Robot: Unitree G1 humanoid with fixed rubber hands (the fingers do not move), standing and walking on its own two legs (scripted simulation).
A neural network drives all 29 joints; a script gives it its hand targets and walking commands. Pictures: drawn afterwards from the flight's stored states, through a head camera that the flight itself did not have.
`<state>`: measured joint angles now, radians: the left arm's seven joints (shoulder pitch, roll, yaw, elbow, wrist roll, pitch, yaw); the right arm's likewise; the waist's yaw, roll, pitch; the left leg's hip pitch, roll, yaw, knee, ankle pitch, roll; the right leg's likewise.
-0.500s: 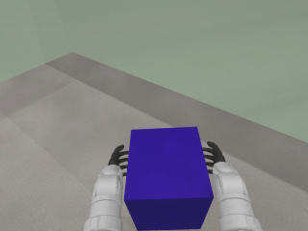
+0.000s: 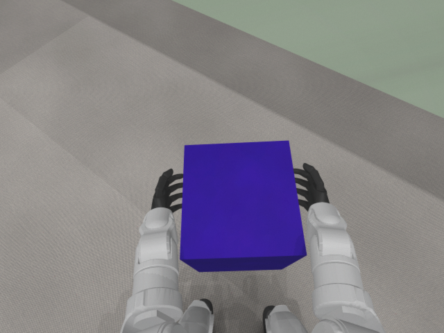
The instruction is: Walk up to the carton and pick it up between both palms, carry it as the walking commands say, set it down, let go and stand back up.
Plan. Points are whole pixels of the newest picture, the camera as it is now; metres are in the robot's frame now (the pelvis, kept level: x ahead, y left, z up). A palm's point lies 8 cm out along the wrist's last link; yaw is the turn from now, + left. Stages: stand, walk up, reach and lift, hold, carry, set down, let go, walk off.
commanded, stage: set down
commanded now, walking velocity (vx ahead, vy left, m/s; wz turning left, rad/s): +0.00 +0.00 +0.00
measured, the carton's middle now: (238, 214) +0.36 +0.01 -0.12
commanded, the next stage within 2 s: none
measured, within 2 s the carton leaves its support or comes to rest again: neither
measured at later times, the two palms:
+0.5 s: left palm (171, 209) +0.38 +0.17 -0.13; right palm (300, 202) +0.40 -0.12 -0.12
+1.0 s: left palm (180, 210) +0.41 +0.16 -0.22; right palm (292, 205) +0.42 -0.13 -0.21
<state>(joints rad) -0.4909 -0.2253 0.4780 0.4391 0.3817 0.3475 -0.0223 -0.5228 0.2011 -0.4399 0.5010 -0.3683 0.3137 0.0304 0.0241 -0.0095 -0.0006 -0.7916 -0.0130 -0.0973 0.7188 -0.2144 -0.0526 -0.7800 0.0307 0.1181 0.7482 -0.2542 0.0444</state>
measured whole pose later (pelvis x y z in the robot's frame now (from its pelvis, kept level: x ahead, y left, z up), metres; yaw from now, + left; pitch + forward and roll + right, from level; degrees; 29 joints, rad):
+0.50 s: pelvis -0.01 +0.00 -0.07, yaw +1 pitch +33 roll +0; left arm -0.61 -0.17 0.49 0.45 0.33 0.32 -0.02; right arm -0.65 0.19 -0.45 0.50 -0.31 0.29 -0.01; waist 0.01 -0.02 -0.17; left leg -1.34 -0.05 -0.13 1.09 -0.33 -0.07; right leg -1.32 0.06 0.11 1.11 -0.37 0.05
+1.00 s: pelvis -0.02 +0.00 -0.15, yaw +0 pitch +41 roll -1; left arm -0.74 -0.10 0.47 0.55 0.24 0.29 0.03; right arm -0.79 0.13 -0.44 0.59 -0.24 0.27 -0.05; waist 0.00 -0.01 -0.22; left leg -1.69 -0.08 -0.15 1.42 -0.44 -0.09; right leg -1.66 0.09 0.11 1.43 -0.48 0.07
